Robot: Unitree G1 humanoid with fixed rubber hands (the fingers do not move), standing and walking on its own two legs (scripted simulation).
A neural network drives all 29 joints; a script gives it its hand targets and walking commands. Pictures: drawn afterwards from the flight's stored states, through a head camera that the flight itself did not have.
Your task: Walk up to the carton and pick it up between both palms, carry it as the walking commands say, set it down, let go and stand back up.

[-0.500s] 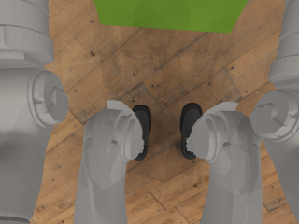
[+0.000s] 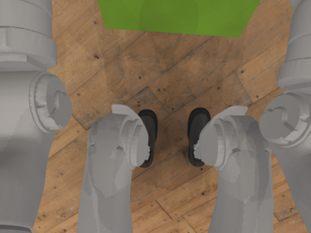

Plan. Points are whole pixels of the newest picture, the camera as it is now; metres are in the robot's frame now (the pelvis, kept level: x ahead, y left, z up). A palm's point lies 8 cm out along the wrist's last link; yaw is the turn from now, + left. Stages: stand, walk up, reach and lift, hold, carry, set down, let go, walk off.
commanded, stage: set down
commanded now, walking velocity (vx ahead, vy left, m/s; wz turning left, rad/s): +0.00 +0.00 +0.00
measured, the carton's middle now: out of the picture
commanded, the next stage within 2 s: none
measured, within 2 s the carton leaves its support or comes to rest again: rests again in 0.98 s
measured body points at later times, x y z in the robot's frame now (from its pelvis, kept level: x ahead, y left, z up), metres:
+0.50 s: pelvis +0.00 +0.00 -0.01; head +0.38 +0.01 +0.21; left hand +0.61 +0.18 -0.15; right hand +0.58 -0.20 -0.18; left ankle +0.11 +0.07 -0.36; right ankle +0.12 -0.11 -0.36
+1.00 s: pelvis +0.00 +0.00 -0.02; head +0.39 +0.00 +0.19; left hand +0.59 +0.16 -0.20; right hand +0.56 -0.21 -0.23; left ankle +0.11 +0.07 -0.36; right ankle +0.12 -0.11 -0.36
